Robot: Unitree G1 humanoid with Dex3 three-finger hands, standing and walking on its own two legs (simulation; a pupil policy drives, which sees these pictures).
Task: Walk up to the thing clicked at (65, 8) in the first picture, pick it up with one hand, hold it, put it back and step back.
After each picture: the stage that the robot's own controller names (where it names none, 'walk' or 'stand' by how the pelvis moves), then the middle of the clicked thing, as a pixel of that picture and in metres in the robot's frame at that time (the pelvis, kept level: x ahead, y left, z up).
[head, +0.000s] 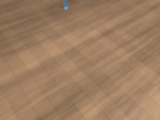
stand; (65, 5) +2.32 +0.32 -0.72
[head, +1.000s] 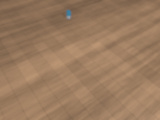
walk; (68, 14) +2.19 +0.23 -0.71
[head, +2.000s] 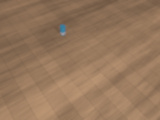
walk; (62, 30) +1.54 +0.24 -0.72
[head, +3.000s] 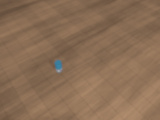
walk; (58, 66) +1.01 +0.25 -0.71
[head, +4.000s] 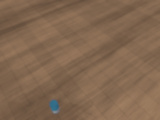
walk; (54, 106) +0.60 +0.28 -0.70
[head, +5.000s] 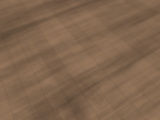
walk; out of the picture +0.39 +0.22 -0.70
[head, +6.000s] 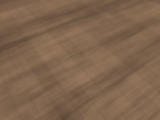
stand; out of the picture +0.33 +0.21 -0.72
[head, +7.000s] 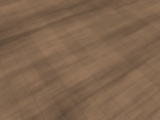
stand; out of the picture +0.34 +0.20 -0.73
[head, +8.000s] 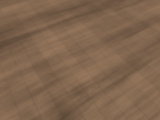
stand; out of the picture +0.32 +0.21 -0.73
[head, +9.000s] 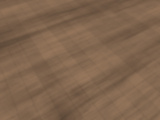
stand; out of the picture +0.32 +0.21 -0.73
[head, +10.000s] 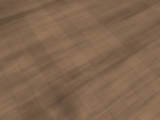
go down; out of the picture +0.34 +0.21 -0.70
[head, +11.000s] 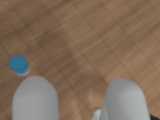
go down; (20, 66) +0.40 +0.27 -0.29
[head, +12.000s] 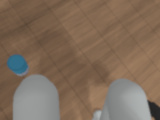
close in; (19, 65) +0.39 +0.27 -0.28
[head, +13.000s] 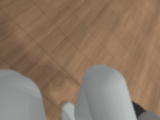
close in; out of the picture +0.36 +0.30 -0.21
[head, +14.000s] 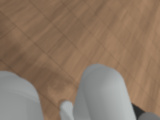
close; out of the picture +0.36 +0.31 -0.21
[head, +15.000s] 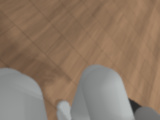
lift; out of the picture +0.35 +0.30 -0.22
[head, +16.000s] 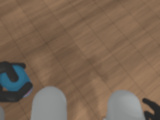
lift; (18, 82) +0.31 +0.24 -0.05
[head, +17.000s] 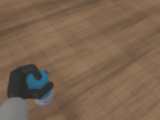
hold; (41, 88) +0.33 +0.16 +0.02
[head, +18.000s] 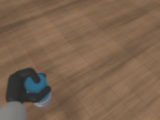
hold; (39, 91) +0.33 +0.17 +0.00
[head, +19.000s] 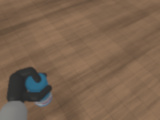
hold; (39, 90) +0.33 +0.17 +0.00
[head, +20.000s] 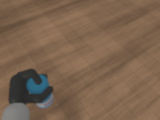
crouch; (41, 91) +0.33 +0.17 -0.01
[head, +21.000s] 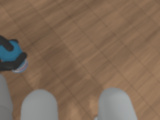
crouch; (14, 58) +0.43 +0.23 -0.09
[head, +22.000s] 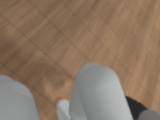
lower; out of the picture +0.38 +0.33 -0.22
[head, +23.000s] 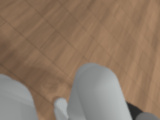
lower; out of the picture +0.39 +0.32 -0.22
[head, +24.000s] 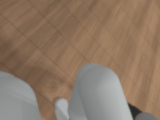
lower; out of the picture +0.38 +0.32 -0.22
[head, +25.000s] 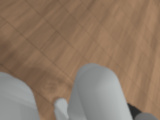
lower; out of the picture +0.38 +0.33 -0.22
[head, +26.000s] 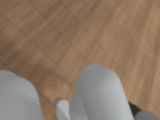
open; out of the picture +0.37 +0.31 -0.22
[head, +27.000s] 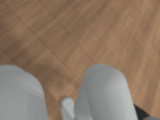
stand; out of the picture +0.37 +0.30 -0.22
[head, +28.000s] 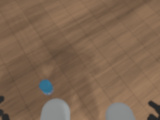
walk; (46, 87) +0.41 +0.23 -0.47
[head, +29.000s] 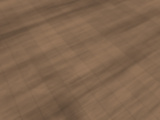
stand; out of the picture +0.36 +0.21 -0.66
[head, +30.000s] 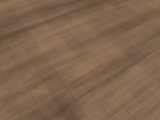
stand; out of the picture +0.36 +0.21 -0.66
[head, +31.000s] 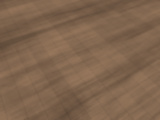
stand; out of the picture +0.37 +0.19 -0.72
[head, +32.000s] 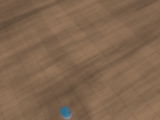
walk; (66, 113) +0.43 +0.21 -0.70
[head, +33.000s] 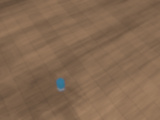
walk; (60, 84) +0.67 +0.16 -0.70
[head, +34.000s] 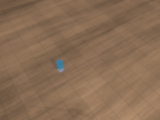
stand; (60, 66) +0.98 +0.28 -0.70
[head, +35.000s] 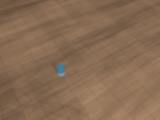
stand; (61, 70) +0.93 +0.22 -0.72
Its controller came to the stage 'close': yes
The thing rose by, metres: 0.70
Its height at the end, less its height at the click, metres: +0.00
